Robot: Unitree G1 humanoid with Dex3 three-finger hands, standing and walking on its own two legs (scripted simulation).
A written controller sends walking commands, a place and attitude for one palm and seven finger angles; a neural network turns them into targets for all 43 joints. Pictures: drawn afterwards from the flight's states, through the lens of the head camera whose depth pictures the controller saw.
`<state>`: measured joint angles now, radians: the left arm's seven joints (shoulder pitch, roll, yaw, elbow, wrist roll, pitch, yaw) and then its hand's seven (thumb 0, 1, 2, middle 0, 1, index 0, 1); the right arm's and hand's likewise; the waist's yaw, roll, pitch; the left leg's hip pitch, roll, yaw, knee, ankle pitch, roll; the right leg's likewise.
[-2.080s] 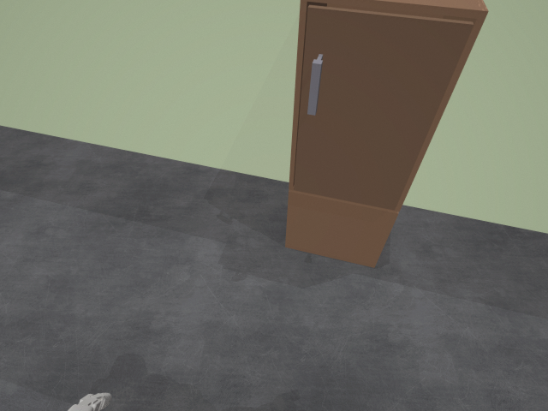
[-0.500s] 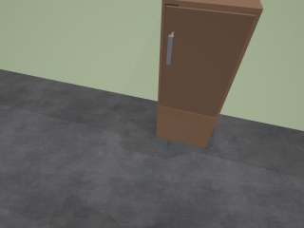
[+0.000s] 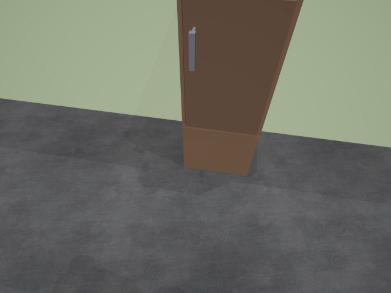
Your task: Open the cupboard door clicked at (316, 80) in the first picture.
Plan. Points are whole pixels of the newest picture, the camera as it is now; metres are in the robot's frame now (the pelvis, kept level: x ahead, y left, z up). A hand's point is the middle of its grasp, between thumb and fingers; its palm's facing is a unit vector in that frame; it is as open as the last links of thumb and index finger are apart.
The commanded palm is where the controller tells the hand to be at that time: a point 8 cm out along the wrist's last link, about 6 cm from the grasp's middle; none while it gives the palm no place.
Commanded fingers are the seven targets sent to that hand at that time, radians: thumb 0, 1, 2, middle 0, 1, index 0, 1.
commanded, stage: turn to face it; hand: left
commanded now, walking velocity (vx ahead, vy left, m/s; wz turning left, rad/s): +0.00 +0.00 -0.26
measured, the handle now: (193, 49) +0.88 +0.07 +0.05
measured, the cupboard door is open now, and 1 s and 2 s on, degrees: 0 0 0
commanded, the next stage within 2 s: take the last steps up to it in 0.18 s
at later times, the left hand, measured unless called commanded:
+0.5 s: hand out of the picture +0.06 +0.22 -0.16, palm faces -0.08 -0.98 -0.19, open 7.4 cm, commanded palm none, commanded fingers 0.00 0.90 0.90 -0.20 -0.30 -0.20 -0.30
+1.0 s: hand out of the picture +0.10 +0.12 -0.17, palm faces -0.08 -0.98 -0.17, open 7.3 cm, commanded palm none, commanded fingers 0.00 0.90 0.90 -0.20 -0.30 -0.20 -0.30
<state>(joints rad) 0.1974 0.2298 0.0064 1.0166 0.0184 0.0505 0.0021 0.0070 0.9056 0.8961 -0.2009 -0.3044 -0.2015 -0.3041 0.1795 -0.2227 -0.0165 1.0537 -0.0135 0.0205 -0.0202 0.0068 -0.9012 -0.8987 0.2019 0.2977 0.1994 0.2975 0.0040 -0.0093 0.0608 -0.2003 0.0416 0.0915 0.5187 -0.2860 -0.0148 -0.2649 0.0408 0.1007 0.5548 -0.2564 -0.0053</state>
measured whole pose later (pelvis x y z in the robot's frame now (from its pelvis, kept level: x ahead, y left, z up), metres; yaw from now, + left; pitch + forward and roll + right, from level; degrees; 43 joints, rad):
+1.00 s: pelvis +0.12 -0.04 +0.01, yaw -8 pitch +0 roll -1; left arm 0.39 0.13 0.03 1.12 0.03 -0.06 0.02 0.00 0.92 0.90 -0.20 -0.30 -0.20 -0.30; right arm 0.25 -0.17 -0.07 1.06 -0.03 0.00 0.02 0.01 -0.91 -0.90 0.20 0.30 0.19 0.30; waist 0.00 0.02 0.02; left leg -0.56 0.12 0.10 0.94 -0.23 -0.02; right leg -0.03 0.00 -0.14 0.35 -0.31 -0.02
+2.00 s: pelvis +0.28 -0.08 +0.01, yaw -7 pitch -1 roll +4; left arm 0.20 0.13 0.04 1.00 0.02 0.01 0.05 0.00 0.91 0.90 -0.20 -0.30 -0.20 -0.30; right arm 0.16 -0.25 -0.10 1.03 -0.03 0.08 -0.01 0.01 -0.91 -0.90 0.20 0.30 0.19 0.30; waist 0.02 0.04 0.07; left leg -0.45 0.00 -0.04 1.19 -0.35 -0.08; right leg -0.27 -0.05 -0.10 0.49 -0.21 -0.07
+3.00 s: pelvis +0.29 -0.07 +0.00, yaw -6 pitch +0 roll +0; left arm 0.17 0.15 0.03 1.11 0.00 -0.01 0.05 -0.01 0.96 0.90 -0.20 -0.30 -0.20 -0.30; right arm 0.32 -0.10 -0.02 1.17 -0.02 -0.01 -0.05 0.01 -0.90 -0.90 0.20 0.30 0.20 0.30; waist -0.02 0.02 0.01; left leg -0.10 0.08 0.05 0.44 -0.33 -0.05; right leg -0.17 0.01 -0.12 0.46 -0.29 -0.04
